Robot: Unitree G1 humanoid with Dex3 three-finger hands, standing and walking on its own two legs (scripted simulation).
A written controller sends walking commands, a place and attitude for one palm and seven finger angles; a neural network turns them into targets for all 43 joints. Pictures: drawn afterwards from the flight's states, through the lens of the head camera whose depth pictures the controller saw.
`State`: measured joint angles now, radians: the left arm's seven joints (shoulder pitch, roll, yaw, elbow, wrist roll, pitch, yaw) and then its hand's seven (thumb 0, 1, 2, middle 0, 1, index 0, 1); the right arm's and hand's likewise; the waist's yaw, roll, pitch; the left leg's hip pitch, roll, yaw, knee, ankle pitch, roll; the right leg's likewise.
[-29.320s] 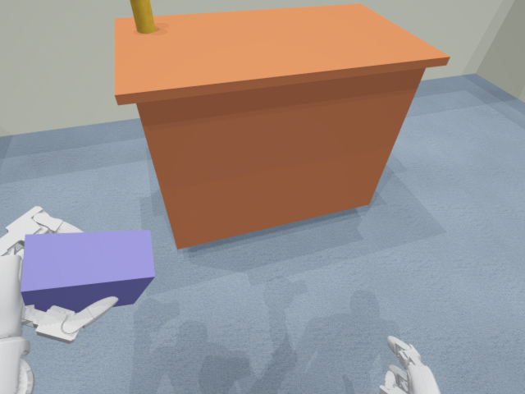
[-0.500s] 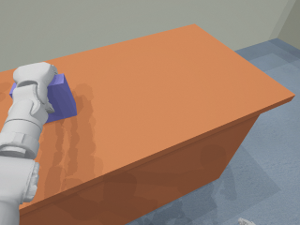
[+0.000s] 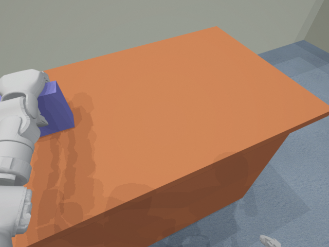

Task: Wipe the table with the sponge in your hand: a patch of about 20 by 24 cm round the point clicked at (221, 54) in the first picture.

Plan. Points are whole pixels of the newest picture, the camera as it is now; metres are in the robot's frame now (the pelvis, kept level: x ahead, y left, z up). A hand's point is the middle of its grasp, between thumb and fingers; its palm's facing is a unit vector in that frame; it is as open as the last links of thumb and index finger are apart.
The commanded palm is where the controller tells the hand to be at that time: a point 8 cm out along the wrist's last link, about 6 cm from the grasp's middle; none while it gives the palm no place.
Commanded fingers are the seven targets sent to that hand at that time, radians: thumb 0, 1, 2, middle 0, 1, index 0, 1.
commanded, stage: slide back across to the first lane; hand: left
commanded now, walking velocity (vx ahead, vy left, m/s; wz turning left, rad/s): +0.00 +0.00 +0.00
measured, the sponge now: (42, 117) +0.40 +0.34 +0.11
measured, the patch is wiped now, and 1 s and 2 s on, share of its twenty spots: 1.00 1.00 1.00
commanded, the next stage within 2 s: wipe back along the first lane in 0.24 s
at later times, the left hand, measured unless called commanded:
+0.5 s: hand (4, 117) +0.36 +0.39 +0.15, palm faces -0.08 -0.01 -1.00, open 9.9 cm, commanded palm +0.33 +0.37 +0.21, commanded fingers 0.00 0.10 1.30 -1.20 -1.60 -1.20 -1.60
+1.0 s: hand (11, 134) +0.32 +0.35 +0.14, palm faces +0.00 -0.02 -1.00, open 9.9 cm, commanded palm +0.28 +0.34 +0.19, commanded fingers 0.00 0.10 1.30 -1.20 -1.60 -1.20 -1.60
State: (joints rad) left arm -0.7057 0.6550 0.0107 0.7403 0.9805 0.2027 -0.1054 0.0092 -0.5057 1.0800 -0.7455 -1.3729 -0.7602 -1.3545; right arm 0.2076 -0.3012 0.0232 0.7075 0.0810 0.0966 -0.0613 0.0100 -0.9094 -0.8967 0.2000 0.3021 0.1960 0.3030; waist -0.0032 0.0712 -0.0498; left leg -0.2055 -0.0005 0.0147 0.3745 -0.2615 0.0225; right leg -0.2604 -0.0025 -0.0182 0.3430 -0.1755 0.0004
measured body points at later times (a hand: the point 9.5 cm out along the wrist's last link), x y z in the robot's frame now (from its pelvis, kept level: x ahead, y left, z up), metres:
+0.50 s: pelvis +0.01 +0.02 +0.00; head +0.04 +0.01 +0.45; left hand +0.36 +0.38 +0.20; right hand +0.19 -0.21 -0.11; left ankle -0.05 +0.11 -0.75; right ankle -0.01 -0.12 -0.74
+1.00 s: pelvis -0.01 +0.01 +0.00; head +0.00 -0.01 +0.45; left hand +0.31 +0.34 +0.20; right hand +0.21 -0.20 -0.10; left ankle -0.05 +0.11 -0.75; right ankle -0.01 -0.13 -0.75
